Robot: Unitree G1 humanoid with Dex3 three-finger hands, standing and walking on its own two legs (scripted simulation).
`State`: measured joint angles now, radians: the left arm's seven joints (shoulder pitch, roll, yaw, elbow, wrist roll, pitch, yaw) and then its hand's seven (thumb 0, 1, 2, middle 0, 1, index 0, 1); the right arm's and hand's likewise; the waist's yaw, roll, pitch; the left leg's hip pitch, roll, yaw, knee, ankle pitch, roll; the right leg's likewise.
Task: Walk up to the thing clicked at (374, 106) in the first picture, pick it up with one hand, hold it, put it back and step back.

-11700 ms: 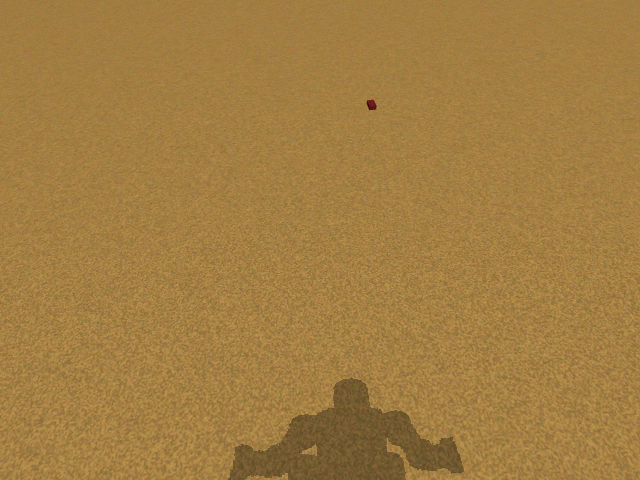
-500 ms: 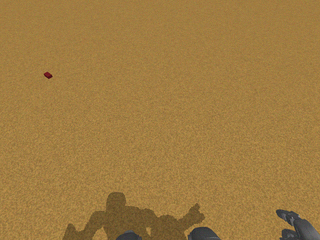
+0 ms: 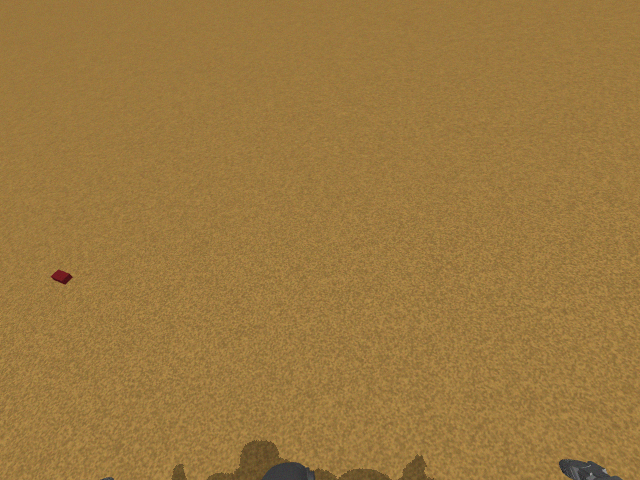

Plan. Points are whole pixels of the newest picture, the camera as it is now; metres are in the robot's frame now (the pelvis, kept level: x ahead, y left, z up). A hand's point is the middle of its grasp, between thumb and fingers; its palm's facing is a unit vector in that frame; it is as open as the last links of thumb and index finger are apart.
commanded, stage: walk up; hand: left
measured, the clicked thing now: (61, 276) +1.13 +1.19 -0.74
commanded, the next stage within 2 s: none
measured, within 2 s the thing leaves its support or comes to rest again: neither
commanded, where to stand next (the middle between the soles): +0.62 +1.16 m, yaw -38 degrees
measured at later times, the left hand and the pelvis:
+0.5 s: hand (47, 394) +0.33 +0.49 -0.12, palm faces -0.26 -0.80 -0.55, open 7.4 cm; pelvis +0.19 +0.20 +0.00, yaw -11 degrees
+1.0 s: hand out of the picture +0.50 +0.70 -0.14, palm faces -0.28 -0.74 -0.61, open 7.4 cm; pelvis +0.33 +0.40 -0.02, yaw -19 degrees
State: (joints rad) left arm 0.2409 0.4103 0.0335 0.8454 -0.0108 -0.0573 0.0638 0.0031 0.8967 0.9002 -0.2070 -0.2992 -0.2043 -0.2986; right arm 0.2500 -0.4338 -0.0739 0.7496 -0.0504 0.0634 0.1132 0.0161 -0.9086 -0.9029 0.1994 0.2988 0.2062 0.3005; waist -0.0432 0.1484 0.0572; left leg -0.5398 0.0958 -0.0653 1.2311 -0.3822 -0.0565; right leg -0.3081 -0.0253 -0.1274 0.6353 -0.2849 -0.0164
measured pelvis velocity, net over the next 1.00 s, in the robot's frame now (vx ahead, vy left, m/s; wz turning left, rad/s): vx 0.33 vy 0.40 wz -0.33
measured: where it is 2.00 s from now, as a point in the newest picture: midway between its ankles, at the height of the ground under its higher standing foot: (108, 414)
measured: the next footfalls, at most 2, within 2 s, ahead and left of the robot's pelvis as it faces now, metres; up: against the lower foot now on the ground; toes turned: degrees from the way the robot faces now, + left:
left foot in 0.20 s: +0.24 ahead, +0.29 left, +0.00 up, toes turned +0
right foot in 0.54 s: +0.32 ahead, +0.11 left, +0.00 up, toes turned -20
